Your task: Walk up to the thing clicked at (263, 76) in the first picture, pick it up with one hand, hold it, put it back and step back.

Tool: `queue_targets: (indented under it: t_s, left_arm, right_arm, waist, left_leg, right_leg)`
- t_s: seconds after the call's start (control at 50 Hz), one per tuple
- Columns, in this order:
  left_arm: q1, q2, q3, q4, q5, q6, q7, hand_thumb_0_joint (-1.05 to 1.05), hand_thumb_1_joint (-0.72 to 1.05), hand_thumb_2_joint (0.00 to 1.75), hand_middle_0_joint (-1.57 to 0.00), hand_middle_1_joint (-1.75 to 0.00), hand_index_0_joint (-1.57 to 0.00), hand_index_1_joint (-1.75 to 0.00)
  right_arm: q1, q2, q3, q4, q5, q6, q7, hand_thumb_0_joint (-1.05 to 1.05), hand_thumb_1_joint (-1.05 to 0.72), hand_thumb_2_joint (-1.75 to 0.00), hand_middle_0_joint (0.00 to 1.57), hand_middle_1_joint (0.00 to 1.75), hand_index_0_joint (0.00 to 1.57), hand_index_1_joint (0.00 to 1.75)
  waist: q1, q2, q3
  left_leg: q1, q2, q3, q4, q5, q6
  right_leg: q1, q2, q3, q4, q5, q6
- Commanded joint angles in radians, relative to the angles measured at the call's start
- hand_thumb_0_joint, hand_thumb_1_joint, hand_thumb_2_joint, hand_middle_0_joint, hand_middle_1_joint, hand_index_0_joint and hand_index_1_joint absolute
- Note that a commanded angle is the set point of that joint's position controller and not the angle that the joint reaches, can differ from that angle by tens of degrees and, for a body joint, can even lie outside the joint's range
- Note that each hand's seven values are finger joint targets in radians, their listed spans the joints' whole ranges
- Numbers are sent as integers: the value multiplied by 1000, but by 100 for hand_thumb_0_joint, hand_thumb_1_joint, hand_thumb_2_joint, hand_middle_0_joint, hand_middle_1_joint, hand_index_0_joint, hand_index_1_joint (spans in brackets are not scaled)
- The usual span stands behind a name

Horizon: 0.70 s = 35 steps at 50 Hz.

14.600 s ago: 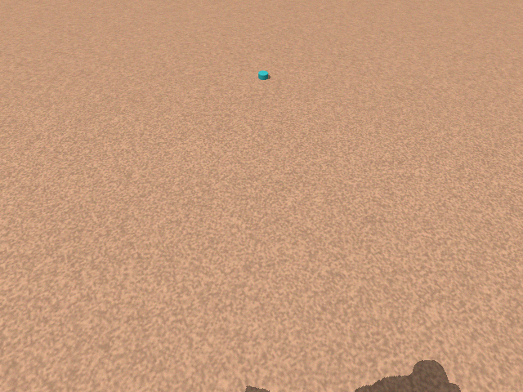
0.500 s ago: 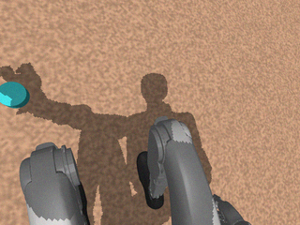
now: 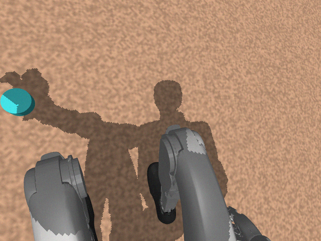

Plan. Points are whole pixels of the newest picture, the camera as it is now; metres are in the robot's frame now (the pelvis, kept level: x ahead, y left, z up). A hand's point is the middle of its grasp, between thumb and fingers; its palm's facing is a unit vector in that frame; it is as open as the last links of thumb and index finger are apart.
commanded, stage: rise first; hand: left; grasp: from above
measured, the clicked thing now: (18, 102) +0.49 +0.28 -0.30
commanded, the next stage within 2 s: approach in 0.36 s
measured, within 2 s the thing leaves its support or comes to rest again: neither
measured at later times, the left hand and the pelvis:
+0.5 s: hand out of the picture +0.45 +0.33 -0.18, palm faces -0.43 -0.07 -0.90, open 13.2 cm; pelvis +0.00 +0.00 +0.00, yaw +0 degrees
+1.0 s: hand (9, 86) +0.49 +0.27 -0.18, palm faces -0.40 -0.05 -0.92, open 13.8 cm; pelvis +0.00 +0.00 -0.01, yaw -1 degrees
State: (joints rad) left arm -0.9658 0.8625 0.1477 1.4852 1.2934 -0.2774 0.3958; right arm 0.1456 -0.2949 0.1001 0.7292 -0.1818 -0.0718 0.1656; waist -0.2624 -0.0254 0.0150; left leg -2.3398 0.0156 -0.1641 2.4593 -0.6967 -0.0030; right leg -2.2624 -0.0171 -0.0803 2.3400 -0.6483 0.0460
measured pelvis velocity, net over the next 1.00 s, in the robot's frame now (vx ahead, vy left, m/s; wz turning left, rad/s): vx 0.00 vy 0.00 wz -0.01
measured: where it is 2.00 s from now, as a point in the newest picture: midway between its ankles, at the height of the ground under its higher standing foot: (127, 217)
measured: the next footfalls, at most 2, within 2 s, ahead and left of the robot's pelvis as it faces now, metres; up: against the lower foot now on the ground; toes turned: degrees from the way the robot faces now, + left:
none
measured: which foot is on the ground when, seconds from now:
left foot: down 0.00-1.00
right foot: down 0.00-1.00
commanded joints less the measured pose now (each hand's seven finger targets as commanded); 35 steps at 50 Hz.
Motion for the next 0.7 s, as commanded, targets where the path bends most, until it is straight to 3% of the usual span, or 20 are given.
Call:
queue_targets:
  t_s: [0.0, 0.06, 0.1, 0.12, 0.28, 0.4, 0.44, 0.48, 0.54, 0.62, 0.66, 0.68]
  left_arm:
    - [-273, 249, 14, -132, -12, -7, 31, 0, -44, 94, -22, -87, -19, -90]
    - [-245, 269, 40, -137, -14, -11, 45, 0, -43, 92, -23, -85, -20, -88]
    - [-259, 256, 29, -168, -15, -12, 50, 0, -42, 92, -23, -84, -21, -87]
    - [-267, 259, 32, -156, -4, -8, 55, 0, -43, 93, -23, -84, -20, -87]
    - [-270, 259, 34, -91, 5, 5, 76, 0, -40, 90, -26, -82, -23, -85]
    - [-277, 262, 33, -175, -7, 19, 70, 0, -36, 87, -28, -80, -26, -83]
    - [-274, 245, 23, -173, -13, 24, 62, 0, -42, 93, -29, -79, -24, -85]
    - [-273, 196, -6, -157, -16, 30, 54, 0, -42, 91, -18, -89, -18, -89]
    - [-312, 109, -65, -139, -32, 28, 41, 0, -46, 95, -16, -91, -15, -92]
    - [-415, 89, -94, -146, -31, 17, 56, 0, -46, 95, -16, -92, -15, -93]
    - [-465, 84, -103, -121, -15, 19, 73, 0, -46, 96, -16, -92, -15, -93]
    - [-456, 90, -102, -97, -1, 23, 85, 0, -46, 95, -16, -93, -15, -93]
  right_arm:
    - [215, -262, -82, 6, 3, 1, -11, 0, -90, -90, 20, 30, 20, 30]
    - [214, -265, -83, 7, 6, 3, -12, 0, -90, -90, 20, 30, 20, 30]
    - [209, -260, -87, 11, 6, 2, -11, 0, -90, -90, 20, 30, 20, 30]
    - [217, -265, -86, 14, 6, 3, -10, 0, -90, -90, 20, 30, 20, 30]
    - [213, -266, -78, 13, 1, -5, -7, 0, -90, -90, 20, 30, 20, 30]
    - [208, -265, -92, 10, 8, -9, -7, 0, -90, -90, 20, 30, 20, 30]
    - [213, -262, -94, 10, 11, -11, -4, 0, -90, -90, 20, 30, 20, 30]
    - [222, -260, -95, 16, 12, -11, -2, 0, -89, -89, 20, 30, 20, 30]
    - [231, -258, -97, 20, 19, -15, -1, 0, -89, -89, 20, 30, 20, 30]
    - [246, -264, -89, 24, 16, -21, -8, 0, -89, -89, 20, 30, 20, 30]
    - [255, -266, -80, 24, 11, -28, -9, 0, -89, -89, 20, 30, 20, 30]
    - [259, -268, -76, 26, 9, -29, -10, 0, -89, -89, 20, 30, 20, 30]
  waist:
    - [-23, 316, -668]
    - [0, 331, -684]
    - [2, 347, -714]
    - [-16, 358, -697]
    - [-19, 344, -646]
    - [-4, 396, -728]
    - [-13, 385, -710]
    - [-28, 371, -700]
    - [-59, 345, -652]
    - [-84, 326, -651]
    - [-109, 349, -645]
    - [-102, 355, -660]
  left_leg:
    - [498, -22, 107, -249, 175, 30]
    - [503, -24, 111, -258, 177, 28]
    - [532, -20, 110, -257, 191, 25]
    - [538, -21, 106, -258, 207, 24]
    - [501, -25, 106, -266, 167, 29]
    - [565, -22, 106, -276, 195, 22]
    - [548, -21, 106, -273, 195, 24]
    - [550, -20, 102, -271, 208, 23]
    - [528, -18, 96, -267, 181, 24]
    - [514, -18, 91, -263, 165, 25]
    - [522, -17, 90, -254, 174, 23]
    - [535, -17, 91, -256, 187, 20]
  right_leg:
    - [330, 46, -92, -221, 184, -71]
    - [340, 45, -91, -217, 183, -71]
    - [334, 48, -91, -215, 198, -74]
    - [322, 46, -97, -204, 209, -72]
    - [299, 44, -100, -209, 175, -71]
    - [309, 43, -96, -205, 197, -72]
    - [305, 42, -96, -206, 201, -73]
    - [297, 42, -98, -204, 214, -73]
    - [267, 43, -101, -215, 199, -74]
    - [270, 43, -106, -223, 188, -72]
    - [268, 46, -110, -214, 200, -71]
    - [278, 48, -112, -210, 210, -73]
